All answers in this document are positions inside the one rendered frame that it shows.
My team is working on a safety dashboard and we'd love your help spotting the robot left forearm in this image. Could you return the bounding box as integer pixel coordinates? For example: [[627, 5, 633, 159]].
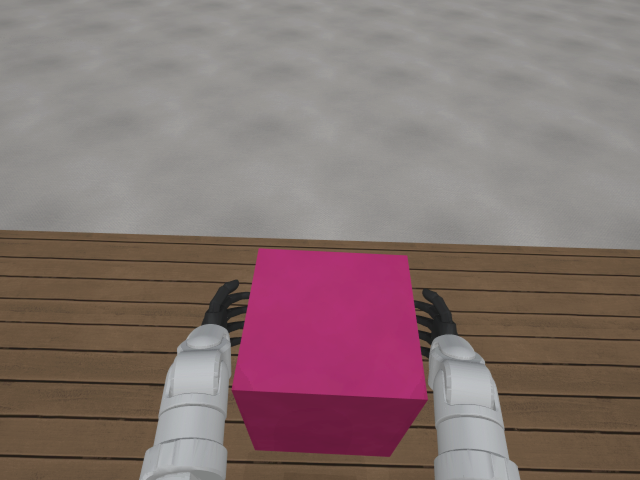
[[139, 324, 231, 480]]

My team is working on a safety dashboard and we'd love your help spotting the robot left hand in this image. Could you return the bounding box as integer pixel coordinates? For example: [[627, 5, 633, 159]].
[[201, 280, 250, 347]]

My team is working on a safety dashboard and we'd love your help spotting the carton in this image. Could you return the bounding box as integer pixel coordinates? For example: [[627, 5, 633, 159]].
[[232, 248, 428, 457]]

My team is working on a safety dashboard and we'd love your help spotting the robot right hand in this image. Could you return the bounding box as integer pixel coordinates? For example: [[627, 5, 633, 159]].
[[414, 289, 458, 359]]

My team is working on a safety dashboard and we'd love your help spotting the robot right forearm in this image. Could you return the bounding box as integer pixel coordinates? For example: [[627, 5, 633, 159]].
[[428, 334, 520, 480]]

